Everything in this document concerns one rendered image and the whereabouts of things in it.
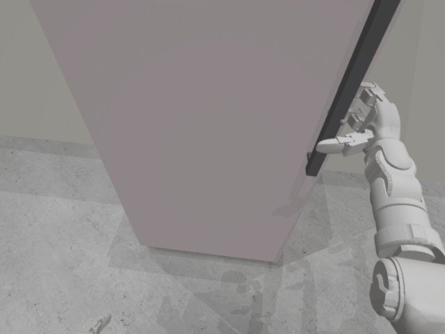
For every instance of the left robot hand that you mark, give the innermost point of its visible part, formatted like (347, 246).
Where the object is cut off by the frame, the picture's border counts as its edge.
(95, 325)

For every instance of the right robot hand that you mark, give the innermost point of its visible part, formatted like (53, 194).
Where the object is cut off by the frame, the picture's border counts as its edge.
(382, 122)

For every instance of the right robot upper arm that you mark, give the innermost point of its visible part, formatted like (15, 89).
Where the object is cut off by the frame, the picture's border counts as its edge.
(410, 294)

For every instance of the robot right forearm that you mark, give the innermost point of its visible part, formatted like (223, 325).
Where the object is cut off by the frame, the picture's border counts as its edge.
(401, 218)

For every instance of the handle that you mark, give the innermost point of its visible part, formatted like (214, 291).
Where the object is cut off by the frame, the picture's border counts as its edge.
(371, 36)

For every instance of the fridge door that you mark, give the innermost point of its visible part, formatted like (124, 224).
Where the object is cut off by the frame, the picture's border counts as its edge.
(203, 111)

